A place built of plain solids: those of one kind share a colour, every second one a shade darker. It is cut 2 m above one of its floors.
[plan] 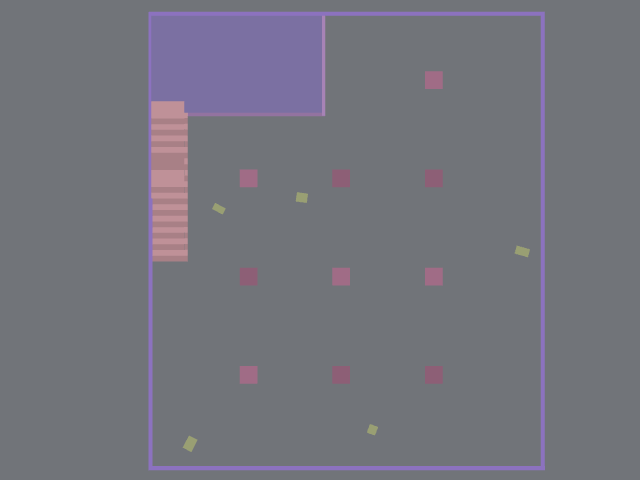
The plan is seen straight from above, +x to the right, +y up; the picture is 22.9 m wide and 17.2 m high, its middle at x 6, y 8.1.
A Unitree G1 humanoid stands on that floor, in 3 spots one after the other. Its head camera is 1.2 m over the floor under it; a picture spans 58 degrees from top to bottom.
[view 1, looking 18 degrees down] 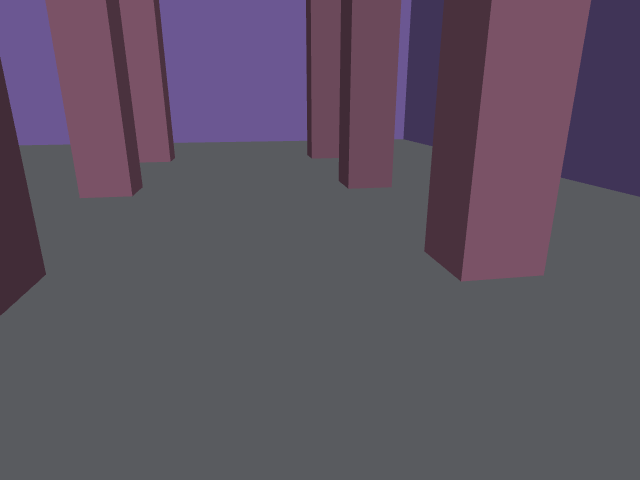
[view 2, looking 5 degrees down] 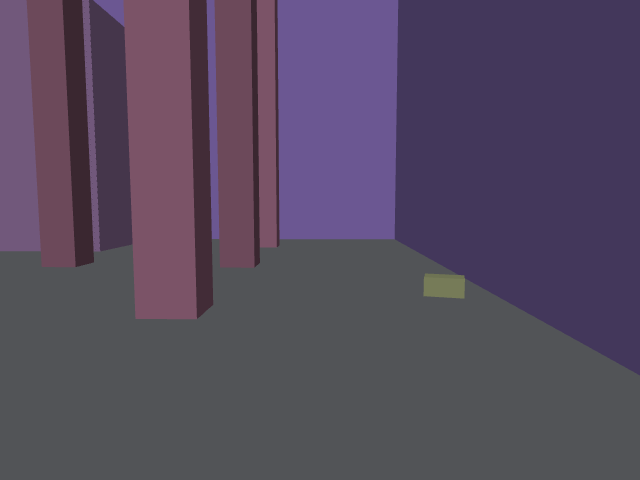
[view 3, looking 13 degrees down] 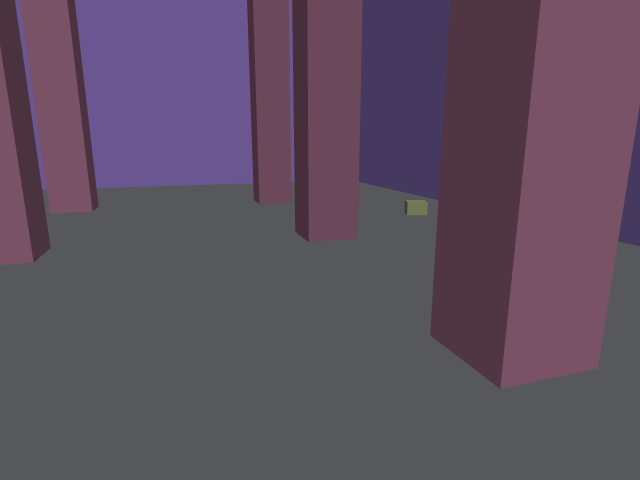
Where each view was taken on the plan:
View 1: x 0.57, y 5.03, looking -10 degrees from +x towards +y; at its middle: ground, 3.88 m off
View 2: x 11.74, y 2.13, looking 91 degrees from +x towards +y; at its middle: ground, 13.77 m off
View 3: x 1.57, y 5.03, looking -18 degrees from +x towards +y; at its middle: pier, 5.26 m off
